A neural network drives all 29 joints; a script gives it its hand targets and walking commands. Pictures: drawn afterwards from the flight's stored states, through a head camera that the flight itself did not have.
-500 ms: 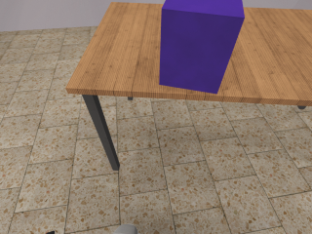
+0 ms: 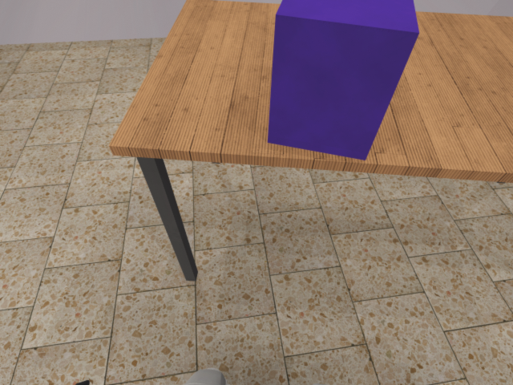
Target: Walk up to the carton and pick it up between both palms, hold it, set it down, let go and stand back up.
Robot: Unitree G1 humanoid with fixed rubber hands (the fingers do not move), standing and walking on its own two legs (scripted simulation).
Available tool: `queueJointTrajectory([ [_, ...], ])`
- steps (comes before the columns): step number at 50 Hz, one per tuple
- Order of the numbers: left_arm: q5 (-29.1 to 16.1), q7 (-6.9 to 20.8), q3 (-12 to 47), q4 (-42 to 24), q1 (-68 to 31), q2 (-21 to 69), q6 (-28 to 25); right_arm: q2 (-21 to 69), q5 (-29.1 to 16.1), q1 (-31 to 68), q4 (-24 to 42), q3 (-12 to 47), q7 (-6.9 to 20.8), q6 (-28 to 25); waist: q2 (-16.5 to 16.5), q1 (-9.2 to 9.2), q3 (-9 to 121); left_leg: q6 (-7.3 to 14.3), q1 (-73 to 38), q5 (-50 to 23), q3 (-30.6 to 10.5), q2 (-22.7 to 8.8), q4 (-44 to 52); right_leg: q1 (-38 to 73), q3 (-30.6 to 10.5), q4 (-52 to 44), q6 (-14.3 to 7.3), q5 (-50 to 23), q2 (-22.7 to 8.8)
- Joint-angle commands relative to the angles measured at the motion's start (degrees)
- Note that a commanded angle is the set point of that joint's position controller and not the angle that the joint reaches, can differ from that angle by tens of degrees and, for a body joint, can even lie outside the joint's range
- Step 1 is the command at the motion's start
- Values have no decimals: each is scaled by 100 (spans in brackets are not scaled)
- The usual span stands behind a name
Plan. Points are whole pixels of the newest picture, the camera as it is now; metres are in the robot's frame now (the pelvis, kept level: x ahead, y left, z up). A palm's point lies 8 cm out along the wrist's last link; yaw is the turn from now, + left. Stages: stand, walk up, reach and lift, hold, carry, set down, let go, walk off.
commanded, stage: walk up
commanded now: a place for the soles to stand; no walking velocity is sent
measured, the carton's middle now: (332, 67) +0.64 -0.11 +0.15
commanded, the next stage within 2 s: none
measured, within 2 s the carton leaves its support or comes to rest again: neither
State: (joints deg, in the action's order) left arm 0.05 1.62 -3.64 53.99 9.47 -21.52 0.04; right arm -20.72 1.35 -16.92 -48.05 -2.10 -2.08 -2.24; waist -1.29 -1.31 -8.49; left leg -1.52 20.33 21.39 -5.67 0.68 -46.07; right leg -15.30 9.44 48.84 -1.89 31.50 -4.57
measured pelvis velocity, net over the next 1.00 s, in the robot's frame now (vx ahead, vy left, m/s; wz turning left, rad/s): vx -0.02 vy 0.01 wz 0.01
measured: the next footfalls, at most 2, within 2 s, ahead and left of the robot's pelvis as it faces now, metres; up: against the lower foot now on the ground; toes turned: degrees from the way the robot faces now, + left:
right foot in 1.62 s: +0.16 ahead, -0.12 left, +0.00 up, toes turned -8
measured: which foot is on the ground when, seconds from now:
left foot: down 0.00-1.00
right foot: down 0.00-1.00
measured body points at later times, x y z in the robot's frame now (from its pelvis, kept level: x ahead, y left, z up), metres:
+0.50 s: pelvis -0.01 +0.00 +0.00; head +0.01 +0.01 +0.45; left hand +0.07 +0.32 -0.12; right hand +0.06 -0.30 -0.11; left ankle +0.02 +0.15 -0.69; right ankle -0.01 -0.10 -0.70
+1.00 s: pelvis -0.02 +0.01 +0.01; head +0.00 +0.02 +0.45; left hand +0.06 +0.32 -0.12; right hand +0.06 -0.30 -0.10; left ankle +0.02 +0.16 -0.70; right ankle -0.02 -0.10 -0.70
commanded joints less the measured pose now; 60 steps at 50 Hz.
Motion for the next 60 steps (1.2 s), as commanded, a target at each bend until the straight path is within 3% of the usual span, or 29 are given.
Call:
queueJointTrajectory([
  [1,-108,-159,-207,-590,-490,-1173,-101,-1879,47,344,49,-357,-87,-179,1154,8,644,1632,-516,-2614,-2271,-1412,1689,-546,-884,-559,-22,649,92],
  [4,34,-155,-375,-210,338,-1464,-263,-1327,-83,820,263,-218,-66,-130,377,-416,865,763,924,-2563,-931,-493,338,1247,-1747,-2188,-318,-1649,-618],
  [5,96,-162,-424,-173,307,-1767,-296,-1246,-140,742,191,-265,-54,-57,-193,-344,614,403,1085,-1153,336,102,-524,1135,-2109,-2597,-451,-2390,-1539],
  [7,107,-147,-424,-307,60,-1806,-305,-1304,-87,630,164,-299,-93,31,-284,-177,557,389,1002,1391,250,44,-1170,590,-2442,-2767,-1084,-2705,-2230],
  [10,47,-211,-347,-401,-216,-1667,-280,-1287,-14,380,199,-388,-13,-33,-413,33,265,461,850,1000,604,-318,-367,597,-1534,-2040,-992,-3791,-1717],
  [12,55,-158,-332,-516,-674,-1571,-169,-1413,12,-364,-144,-400,-38,-163,-515,330,597,455,-354,-1419,610,-35,1035,230,-505,-925,-484,-4131,-952],
  [13,-44,-160,-276,-619,-657,-1323,-160,-1549,76,-480,-177,-463,-95,-173,123,335,719,661,-523,-2186,-138,-229,1126,-85,-470,-264,-216,-3967,-718],
  [14,-123,-122,-270,-730,-701,-1248,-116,-1802,37,-353,-47,-453,-124,-183,523,276,1021,1222,-562,-2566,-1615,-978,1477,-205,-343,371,63,-2714,-10],
  [16,-95,-152,-264,-750,-838,-1207,-10,-1821,40,94,56,-396,-81,-222,1264,248,679,1713,-547,-2374,-2780,-1554,2033,-791,-978,367,6,957,178],
  [20,-68,-107,-323,-308,90,-1274,-182,-1536,-23,903,218,-300,-48,-109,1104,-369,623,1128,513,-2530,-1665,-990,1381,860,-1022,-1892,-165,-958,41],
  [22,92,-150,-420,-142,388,-1761,-256,-1066,-160,938,326,-243,-72,-42,-125,-314,856,381,862,-1379,186,74,-334,1083,-2029,-2695,-687,-2045,-1463],
  [23,113,-149,-396,-253,14,-1759,-269,-1093,-145,645,189,-266,-105,19,-542,-131,624,339,939,873,383,115,-668,770,-2287,-2733,-992,-2495,-1987],
  [25,79,-170,-361,-338,-215,-1681,-250,-1227,-63,371,155,-328,-83,35,-420,5,434,380,536,1315,468,-113,-854,252,-2010,-2578,-1356,-2765,-2172],
  [27,31,-172,-364,-421,-464,-1601,-247,-1330,-22,171,17,-374,-32,-63,-440,163,266,514,342,11,613,-225,311,264,-1369,-1904,-867,-3072,-1585],
  [29,6,-129,-274,-482,-651,-1403,-156,-1469,113,-125,-86,-427,-45,-172,65,223,507,696,-477,-1927,-165,-280,1246,-193,-652,-1003,-348,-2511,-786],
  [31,-63,-86,-276,-579,-592,-1197,-69,-1815,40,59,15,-420,-21,-187,1018,114,797,1409,-78,-1319,-2107,-1233,1928,-121,-600,-206,-23,-305,162],
  [33,-62,-75,-340,-461,-388,-1342,-50,-1877,39,499,80,-379,-24,-168,1208,-2,385,1552,279,-395,-2588,-1318,2204,-179,-800,-613,-78,304,232],
  [36,26,-78,-300,-181,139,-1454,-195,-1385,-19,913,215,-287,9,-95,375,-315,420,832,972,-883,-1321,-589,1254,742,-1450,-2121,-321,-325,-266],
  [38,110,-109,-430,-201,-107,-1813,-238,-1127,-120,697,138,-320,3,0,-420,-166,224,326,865,-92,254,131,-76,292,-2312,-3128,-751,-36,-1645],
  [39,98,-83,-364,-246,-263,-1753,-229,-1252,-18,551,60,-364,1,3,-23,22,116,291,478,490,514,-6,-278,-213,-2374,-3163,-1038,-203,-1897],
  [41,118,-76,-340,-385,-627,-1774,-212,-1396,-40,-109,-65,-429,4,-80,-497,321,527,400,-180,355,670,-105,373,-117,-1567,-2500,-912,-1251,-1632],
  [43,26,-45,-263,-520,-782,-1297,-144,-1455,20,-298,-128,-377,-11,-222,102,364,549,702,-615,-1446,-271,-309,1385,-258,-622,-1284,-279,-1929,-578],
  [45,-7,-48,-337,-751,-772,-1289,-17,-2061,100,-235,-22,-538,-26,-226,1332,269,589,1543,-462,-1733,-2338,-1384,1992,-729,-681,44,45,-498,239],
  [47,-15,-43,-348,-677,-668,-1252,-31,-1845,46,43,25,-435,-58,-228,959,79,533,1758,-516,-1861,-2804,-1558,2073,-905,-968,143,-62,657,170],
  [51,45,-35,-382,-324,1,-1410,-148,-1639,-3,591,242,-358,-50,-151,1032,-240,552,1012,633,-1842,-1405,-813,1298,652,-1144,-1866,-268,-790,-55],
  [53,140,-64,-474,-171,378,-1780,-228,-1165,-73,793,276,-298,-77,-45,-823,-447,394,416,1332,226,433,254,-495,914,-2477,-3260,-732,-668,-1669],
  [56,74,-126,-470,-461,-52,-1821,-199,-1334,-97,360,170,-381,-57,-35,-298,-138,255,290,1087,1222,437,-98,-1203,492,-2248,-2848,-1219,-2236,-2057],
  [58,188,51,-652,-518,277,-1977,-184,-1601,-8,188,129,-510,106,-210,-1078,-270,101,363,1763,1025,948,-314,-605,1249,-2121,-3231,-1353,463,-1747],
  [60,145,101,-664,-553,574,-2005,-175,-1575,19,185,197,-524,160,-273,-908,-310,311,365,1402,995,989,-319,-208,1260,-2114,-3141,-1359,204,-1735],
])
